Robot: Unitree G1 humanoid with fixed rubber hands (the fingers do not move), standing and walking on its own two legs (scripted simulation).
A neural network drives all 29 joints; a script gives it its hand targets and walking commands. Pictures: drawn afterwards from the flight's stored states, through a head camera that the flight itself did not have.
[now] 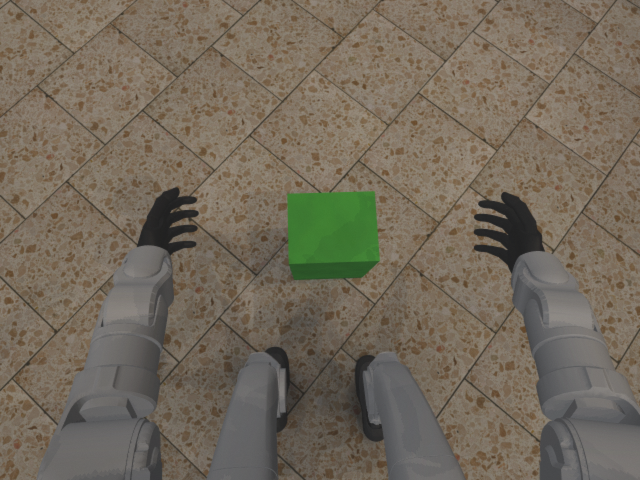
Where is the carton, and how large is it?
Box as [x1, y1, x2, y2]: [287, 191, 379, 279]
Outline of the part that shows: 374,191 287,194 289,265 294,279 361,277 379,260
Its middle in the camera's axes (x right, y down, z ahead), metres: +0.02 +0.01 +0.95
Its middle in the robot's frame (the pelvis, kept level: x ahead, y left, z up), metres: +0.48 -0.03 -0.55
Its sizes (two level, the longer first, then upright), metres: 0.188 0.152 0.283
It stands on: the floor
